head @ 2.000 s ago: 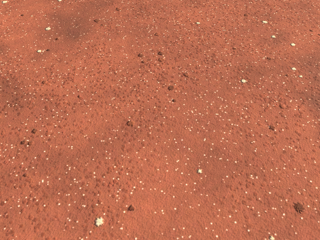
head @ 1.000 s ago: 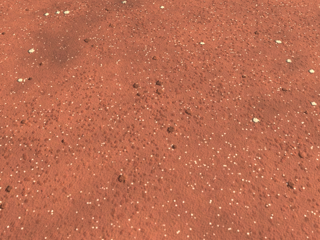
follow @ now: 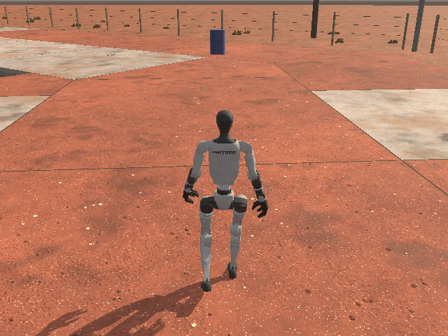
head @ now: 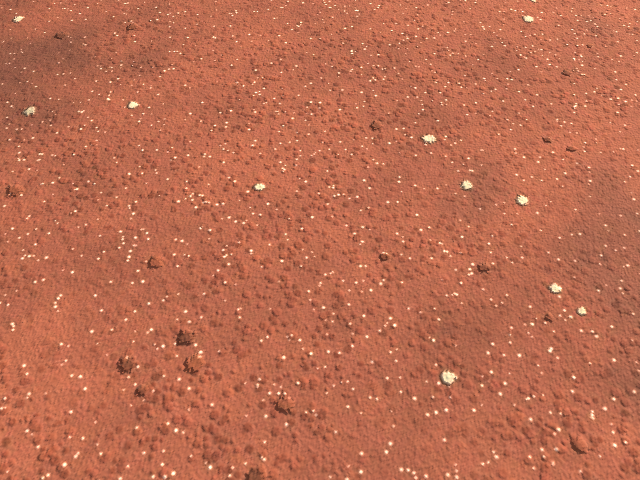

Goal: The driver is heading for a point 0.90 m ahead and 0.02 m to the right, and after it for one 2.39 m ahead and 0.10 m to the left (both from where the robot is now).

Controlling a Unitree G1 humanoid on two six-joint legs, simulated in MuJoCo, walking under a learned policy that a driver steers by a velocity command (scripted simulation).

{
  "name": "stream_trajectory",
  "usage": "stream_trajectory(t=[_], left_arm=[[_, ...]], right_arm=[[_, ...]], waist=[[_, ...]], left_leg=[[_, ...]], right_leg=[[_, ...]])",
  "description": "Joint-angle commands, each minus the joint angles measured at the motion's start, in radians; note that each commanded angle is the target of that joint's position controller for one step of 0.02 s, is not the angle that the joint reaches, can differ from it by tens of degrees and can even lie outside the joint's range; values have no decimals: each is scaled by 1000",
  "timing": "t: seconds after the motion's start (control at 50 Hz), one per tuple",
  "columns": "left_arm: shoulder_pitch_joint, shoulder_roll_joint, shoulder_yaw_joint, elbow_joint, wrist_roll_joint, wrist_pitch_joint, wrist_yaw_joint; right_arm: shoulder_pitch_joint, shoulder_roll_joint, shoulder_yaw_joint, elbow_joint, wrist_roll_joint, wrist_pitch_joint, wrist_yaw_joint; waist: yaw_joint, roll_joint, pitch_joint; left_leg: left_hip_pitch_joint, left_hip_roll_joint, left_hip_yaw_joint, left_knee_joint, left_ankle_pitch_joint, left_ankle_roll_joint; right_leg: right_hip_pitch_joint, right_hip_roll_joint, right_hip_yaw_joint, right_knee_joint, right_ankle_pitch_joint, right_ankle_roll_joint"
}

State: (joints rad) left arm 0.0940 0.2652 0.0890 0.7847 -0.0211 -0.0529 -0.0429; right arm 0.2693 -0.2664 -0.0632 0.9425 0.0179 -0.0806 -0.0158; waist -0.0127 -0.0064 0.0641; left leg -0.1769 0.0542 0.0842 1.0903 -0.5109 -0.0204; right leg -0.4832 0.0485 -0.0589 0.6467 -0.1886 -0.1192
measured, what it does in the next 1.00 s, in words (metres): walks ahead: left foot, then right foot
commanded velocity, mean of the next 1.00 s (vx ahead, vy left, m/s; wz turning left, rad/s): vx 0.50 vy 0.00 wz -0.21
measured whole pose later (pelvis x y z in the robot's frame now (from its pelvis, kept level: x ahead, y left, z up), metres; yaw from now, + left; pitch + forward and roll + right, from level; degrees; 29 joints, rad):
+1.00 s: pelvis +0.56 -0.06 +0.01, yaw -11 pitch +3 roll +1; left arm 0.04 0.25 0.04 0.70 0.00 -0.09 -0.03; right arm 0.38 -0.29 -0.05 0.93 0.01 -0.06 0.00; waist -0.07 0.01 0.02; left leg -0.12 0.01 -0.02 0.73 -0.46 0.01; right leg -0.48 0.00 -0.03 0.55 -0.12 -0.06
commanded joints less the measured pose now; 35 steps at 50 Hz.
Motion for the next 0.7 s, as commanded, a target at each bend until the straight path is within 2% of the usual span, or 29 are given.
stream_trajectory(t=[0.02, 0.04, 0.06, 0.1, 0.14, 0.16, 0.22, 0.26, 0.32, 0.38, 0.4, 0.42, 0.44, 0.46, 0.48, 0.5, 0.52, 0.54, 0.56, 0.6, 0.66, 0.7], left_arm=[[230, 152, 41, -7, 3, -22, 14], [153, 119, 31, -27, 3, -24, 13], [114, 95, 21, -45, 11, -26, 17], [112, 114, 22, -53, 9, -28, 27], [143, 151, 31, -51, 6, -29, 42], [157, 158, 32, -48, 5, -28, 49], [205, 142, 26, -32, 3, -21, 57], [250, 138, 23, -11, 4, -22, 54], [291, 139, 20, 12, 2, -19, 53], [295, 156, 25, 20, 8, -7, 60], [272, 158, 24, 14, 8, -4, 61], [253, 140, 15, 4, 12, -3, 59], [244, 106, -2, -20, 26, -3, 58], [408, 21, -24, -14, 2, -21, 52], [372, 100, -16, -1, -9, -31, 50], [253, 151, -2, -29, -18, -37, 47], [183, 141, -6, -48, -9, -40, 50], [151, 131, -3, -58, 8, -41, 50], [166, 120, 0, -58, 13, -37, 49], [199, 85, -5, -50, 10, -27, 49], [122, 60, -16, -80, 18, -21, 52], [63, 49, -22, -94, 19, -23, 49]], right_arm=[[-114, -117, -12, -151, 25, -91, 16], [-110, -126, -21, -138, -2, -87, 8], [-87, -137, -31, -136, -11, -72, 8], [-78, -118, -33, -149, -22, -45, 7], [-136, -93, -25, -175, -34, -31, 2], [-171, -83, -21, -186, -34, -29, 2], [-265, -50, -3, -205, -29, -34, 15], [-319, -52, 1, -222, -17, -40, 25], [-368, -86, -3, -249, -12, -49, 38], [-328, -116, -12, -251, -13, -61, 47], [-254, -133, -21, -232, -15, -65, 46], [-123, -167, -38, -196, -23, -67, 42], [54, -220, -50, -172, -34, -66, 38], [150, -281, -71, -128, -31, -54, 45], [149, -184, -46, -126, -2, -49, 50], [73, -135, -31, -142, 0, -44, 46], [2, -124, -23, -160, -13, -35, 44], [-34, -106, -16, -162, -22, -33, 45], [-47, -92, -9, -162, -32, -37, 45], [-38, -93, -8, -150, -24, -39, 46], [-8, -139, -20, -131, -15, -38, 34], [11, -150, -23, -122, -11, -29, 26]], waist=[[93, -20, -205], [48, 15, -154], [13, 9, -139], [-14, 5, -118], [-5, -3, -90], [6, -16, -79], [59, -57, -69], [92, -74, -58], [107, -81, -38], [72, -108, -41], [27, -112, -75], [-35, -95, -169], [-105, -9, -318], [-48, 308, -437], [-80, 237, -389], [-88, 141, -229], [-61, 53, -151], [-38, 35, -90], [-9, 64, -88], [12, 95, -96], [3, 78, -72], [-14, 71, -65]], left_leg=[[-641, 17, -173, 240, 99, 50], [-562, 48, -168, 151, 144, 43], [-487, 69, -175, 103, 172, 34], [-435, 74, -160, 10, 193, 3], [-440, 59, -136, -114, 278, -28], [-443, 51, -126, -194, 349, -38], [-365, 10, -101, -440, 586, -32], [-335, -7, -95, -512, 672, -21], [-391, -10, -113, -578, 606, 14], [-368, -25, -102, -612, 474, 62], [-268, -50, -76, -643, 464, 85], [-71, -38, -84, -633, 507, 122], [207, 118, -260, -602, 528, 190], [555, 330, -714, -686, 328, 358], [552, 332, -842, -781, 103, 336], [419, 295, -694, -800, 83, 285], [276, 254, -576, -820, 175, 258], [166, 221, -504, -847, 284, 257], [106, 192, -448, -865, 367, 247], [61, 164, -372, -899, 461, 254], [42, 168, -299, -942, 557, 269], [44, 145, -242, -954, 577, 249]], right_leg=[[678, -309, 603, -353, 50, -232], [527, -270, 507, -363, 147, -204], [432, -244, 453, -385, 215, -195], [333, -224, 410, -416, 283, -196], [270, -198, 353, -432, 329, -189], [259, -182, 321, -435, 333, -175], [230, -127, 241, -423, 270, -115], [246, -146, 261, -427, 191, -102], [377, -204, 319, -368, 187, -97], [484, -252, 360, -294, 330, -76], [490, -230, 341, -222, 485, -59], [452, -176, 299, -71, 585, -35], [293, -108, 243, 205, 389, -1], [-97, 55, 173, 561, -236, 79], [-243, 17, 252, 666, -378, 74], [-303, -33, 234, 683, -293, 69], [-274, -85, 186, 642, -209, 68], [-252, -114, 169, 577, -160, 73], [-195, -143, 167, 530, -127, 74], [-150, -158, 145, 459, -115, 86], [-196, -176, 119, 312, -25, 117], [-189, -172, 106, 184, 93, 125]])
